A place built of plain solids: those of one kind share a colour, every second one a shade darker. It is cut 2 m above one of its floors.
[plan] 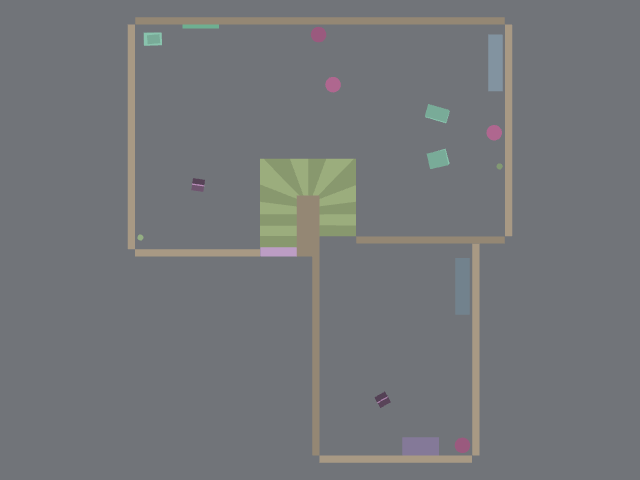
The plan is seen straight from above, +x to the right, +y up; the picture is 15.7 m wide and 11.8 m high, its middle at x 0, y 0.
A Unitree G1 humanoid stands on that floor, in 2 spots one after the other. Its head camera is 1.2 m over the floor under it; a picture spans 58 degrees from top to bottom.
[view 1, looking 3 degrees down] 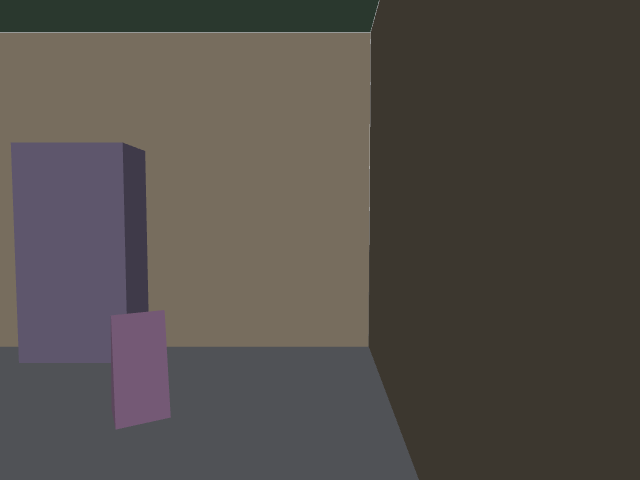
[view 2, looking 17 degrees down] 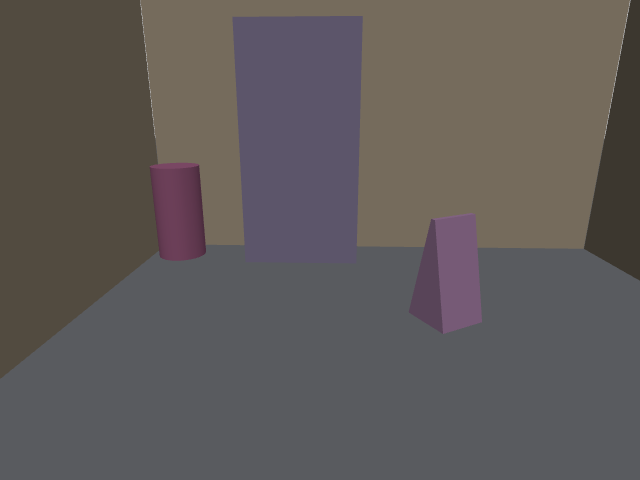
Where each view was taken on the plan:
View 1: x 0.44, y -1.33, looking -90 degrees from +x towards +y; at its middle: wall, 3.97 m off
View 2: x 2.20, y -1.56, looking -88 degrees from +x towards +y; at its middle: lockers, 3.44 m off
